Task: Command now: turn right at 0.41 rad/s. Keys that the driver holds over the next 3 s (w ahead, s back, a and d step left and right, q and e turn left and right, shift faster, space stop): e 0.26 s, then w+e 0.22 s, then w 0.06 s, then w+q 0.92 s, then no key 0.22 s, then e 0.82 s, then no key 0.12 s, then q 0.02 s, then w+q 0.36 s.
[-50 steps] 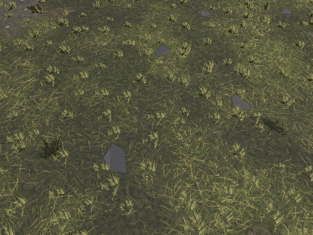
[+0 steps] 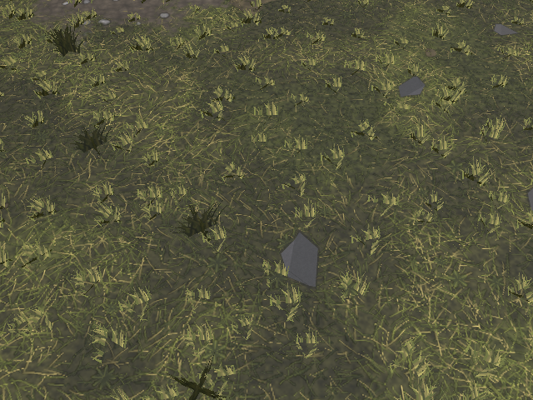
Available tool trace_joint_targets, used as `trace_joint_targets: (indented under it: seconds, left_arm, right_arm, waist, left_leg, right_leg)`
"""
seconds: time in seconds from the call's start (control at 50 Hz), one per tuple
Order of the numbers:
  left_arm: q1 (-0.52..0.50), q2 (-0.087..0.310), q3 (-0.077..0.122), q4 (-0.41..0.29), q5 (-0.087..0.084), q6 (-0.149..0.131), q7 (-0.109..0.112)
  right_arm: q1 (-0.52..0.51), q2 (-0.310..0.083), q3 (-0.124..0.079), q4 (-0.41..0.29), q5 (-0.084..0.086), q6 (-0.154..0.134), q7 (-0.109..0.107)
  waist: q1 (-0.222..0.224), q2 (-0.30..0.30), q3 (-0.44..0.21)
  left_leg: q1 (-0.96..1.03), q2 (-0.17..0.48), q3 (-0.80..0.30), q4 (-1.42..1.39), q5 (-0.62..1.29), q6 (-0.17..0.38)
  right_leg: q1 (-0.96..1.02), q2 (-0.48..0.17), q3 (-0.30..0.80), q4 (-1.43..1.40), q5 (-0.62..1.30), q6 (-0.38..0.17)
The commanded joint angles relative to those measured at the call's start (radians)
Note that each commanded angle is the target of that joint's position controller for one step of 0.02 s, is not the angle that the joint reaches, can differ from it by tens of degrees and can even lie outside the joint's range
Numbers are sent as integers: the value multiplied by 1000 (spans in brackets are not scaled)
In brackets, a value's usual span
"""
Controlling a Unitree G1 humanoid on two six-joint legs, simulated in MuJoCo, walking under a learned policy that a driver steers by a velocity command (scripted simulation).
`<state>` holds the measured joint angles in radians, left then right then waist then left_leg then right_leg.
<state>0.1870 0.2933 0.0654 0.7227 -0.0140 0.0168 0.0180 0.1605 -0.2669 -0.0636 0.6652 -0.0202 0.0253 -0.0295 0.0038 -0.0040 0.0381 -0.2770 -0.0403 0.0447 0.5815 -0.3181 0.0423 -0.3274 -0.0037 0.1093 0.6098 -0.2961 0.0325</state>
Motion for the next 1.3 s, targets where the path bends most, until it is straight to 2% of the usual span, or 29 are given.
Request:
trace_joint_targets:
  seconds: [0.02, 0.06, 0.08, 0.12, 0.18, 0.26, 0.3, 0.32, 0.34, 0.36, 0.38, 0.4, 0.44, 0.48, 0.54, 0.62, 0.74, 0.8, 0.84, 0.86, 0.88, 0.9, 0.92, 0.96, 0.98, 1.04, 1.14, 1.22, 1.3]
  left_arm:
    - [-70, 116, 30, -110, -7, -6, 8]
    - [-51, 110, 33, -124, 5, 4, 2]
    - [-58, 138, 48, -127, 2, 10, -2]
    - [-41, 106, 45, -118, -11, 27, -5]
    - [-76, 61, 25, -135, -10, 34, -19]
    - [-78, 79, 30, -166, -16, 38, -45]
    - [-15, 85, 41, -147, -16, 47, -45]
    - [63, 120, 60, -118, -19, 46, -36]
    - [178, 208, 90, -99, -27, 37, -24]
    - [205, 315, 101, -129, 1, 1, -30]
    - [196, 243, 79, -127, 14, -35, -37]
    - [150, 188, 57, -121, 10, -54, -33]
    - [67, 138, 37, -132, -2, -59, -19]
    - [67, 134, 30, -136, 13, -63, -7]
    - [110, 131, 29, -110, 9, -75, 2]
    - [167, 153, 33, -65, 5, -83, -2]
    - [226, 168, 37, -7, 0, -79, -10]
    - [199, 192, 43, -3, 0, -72, -4]
    - [185, 178, 35, -14, 7, -64, 7]
    - [194, 145, 20, -46, 25, -69, 15]
    - [267, 48, -12, -74, 35, -92, 5]
    - [182, 129, 0, -76, 9, -119, -9]
    - [91, 156, 6, -105, -20, -139, -21]
    - [34, 140, 3, -119, 16, -159, -19]
    - [47, 138, 6, -120, 25, -154, -19]
    - [74, 107, -1, -115, 35, -128, -17]
    - [-131, 47, -27, -163, 32, -131, -20]
    - [-209, 83, -13, -180, 9, -142, -33]
    - [-69, 142, 24, -148, 7, -153, -30]
  right_arm:
    - [55, -123, -51, -70, 0, -10, 1]
    - [54, -152, -57, -77, -4, -20, -2]
    - [59, -141, -49, -85, -6, -30, -5]
    - [-16, -152, -52, -91, 7, -40, -9]
    - [-20, -173, -62, -78, 9, -28, -13]
    - [18, -206, -75, -56, 31, -14, -6]
    - [23, -204, -76, -44, 54, -18, 2]
    - [53, -161, -65, -30, 47, -22, 8]
    - [23, -88, -40, -49, 15, -27, 17]
    - [-78, -72, -28, -140, 5, -45, 10]
    - [-134, -134, -44, -145, 38, -67, 16]
    - [-126, -162, -52, -140, 55, -80, 26]
    - [-83, -182, -64, -95, 19, -97, 23]
    - [-75, -152, -58, -75, 8, -109, 31]
    - [-93, -99, -37, -49, 14, -115, 39]
    - [-175, -77, -16, -55, 34, -114, 54]
    - [-246, -88, -2, -89, 49, -123, 89]
    - [-177, -115, -10, -83, 46, -124, 97]
    - [57, -177, -47, -19, 42, -118, 84]
    - [214, -239, -65, 0, 42, -112, 73]
    - [269, -305, -75, 14, 45, -117, 80]
    - [267, -205, -49, 11, 54, -115, 76]
    - [210, -189, -43, 2, 44, -110, 68]
    - [125, -168, -34, -21, 32, -104, 60]
    - [100, -154, -26, -33, 22, -104, 55]
    - [82, -155, -26, -29, 34, -105, 42]
    - [146, -194, -39, 9, 47, -94, 19]
    - [216, -195, -41, 38, 58, -79, 11]
    - [188, -174, -40, 28, 48, -64, 11]
  waist:
    - [-34, 28, -93]
    - [-27, 209, -100]
    - [-33, 136, -95]
    - [6, 62, -62]
    - [-20, 114, -70]
    - [-33, 161, -125]
    - [-2, 149, -141]
    - [17, 91, -152]
    - [58, -125, -137]
    - [84, -281, -120]
    - [113, -155, -103]
    - [70, -167, -38]
    - [20, -116, 3]
    - [8, -106, -14]
    - [24, -86, -26]
    - [78, -119, 3]
    - [107, -95, 67]
    - [53, -109, 9]
    - [-68, -72, -162]
    - [-123, 23, -278]
    - [-65, 292, -374]
    - [-117, 197, -350]
    - [-115, 145, -208]
    - [-58, 3, -93]
    - [-24, 25, -83]
    - [13, 57, -51]
    - [-53, 66, -9]
    - [-74, 86, -24]
    - [20, 120, -83]
  left_leg:
    - [151, 156, -161, -141, 149, 75]
    - [178, 433, -400, -248, 399, 249]
    - [177, 483, -422, -255, 511, 298]
    - [161, 414, -274, -250, 491, 238]
    - [148, 321, -91, -233, 506, 184]
    - [189, 345, -29, -171, 523, 159]
    - [112, 335, 14, -123, 242, 101]
    - [-6, 298, 63, -30, 34, 55]
    - [-266, 200, 157, 287, -208, -26]
    - [-601, 29, 31, 539, -391, -77]
    - [-639, 71, -120, 627, -338, -62]
    - [-650, 98, -135, 607, -226, -38]
    - [-584, 128, -128, 506, -35, -42]
    - [-492, 107, -103, 444, 106, -62]
    - [-427, 88, -78, 255, 243, -89]
    - [-373, 87, -59, 67, 331, -100]
    - [-424, 93, -41, -19, 251, -19]
    - [-278, 40, 2, -41, 180, 40]
    - [92, -25, 33, -71, 234, 95]
    - [410, 134, -224, -63, 186, 171]
    - [664, 363, -765, -199, -26, 331]
    - [678, 360, -823, -282, -133, 307]
    - [560, 334, -682, -298, -65, 276]
    - [328, 264, -525, -324, 142, 250]
    - [254, 238, -485, -348, 212, 250]
    - [120, 202, -401, -385, 331, 261]
    - [-14, 108, -286, -366, 337, 185]
    - [70, 146, -384, -298, 255, 154]
    - [143, 145, -440, -110, 376, 100]
  right_leg:
    - [-148, -29, 73, 22, 130, -63]
    - [-257, 3, -58, 351, -272, 3]
    - [-301, -21, -31, 531, -342, 17]
    - [-319, -66, -17, 534, -254, 29]
    - [-216, -61, -102, 361, -151, 44]
    - [-72, -21, -180, 106, -82, 14]
    - [80, 24, -228, -64, 26, -37]
    - [232, 44, -206, -114, 10, -76]
    - [408, -127, 76, -207, -16, -167]
    - [425, -373, 637, -361, -262, -398]
    - [389, -398, 653, -428, -367, -427]
    - [344, -357, 566, -436, -413, -378]
    - [272, -261, 396, -420, -269, -292]
    - [227, -198, 298, -434, -111, -270]
    - [230, -160, 180, -431, 59, -248]
    - [241, -175, 117, -440, 110, -235]
    - [361, -250, 77, -420, 207, -236]
    - [391, -248, 11, -320, 569, -203]
    - [312, -173, -98, -9, 894, -148]
    - [53, -124, -137, 288, 666, -96]
    - [-303, 73, -96, 627, -168, -25]
    - [-427, 36, 31, 724, -225, -32]
    - [-484, -7, 18, 723, -142, -44]
    - [-426, -70, -3, 587, -27, -45]
    - [-368, -86, 0, 548, 2, -37]
    - [-324, -88, -33, 439, 19, 9]
    - [-205, -19, -70, 49, 342, 46]
    - [-134, 13, -30, -94, 384, 31]
    - [64, 9, -40, -178, 254, -49]
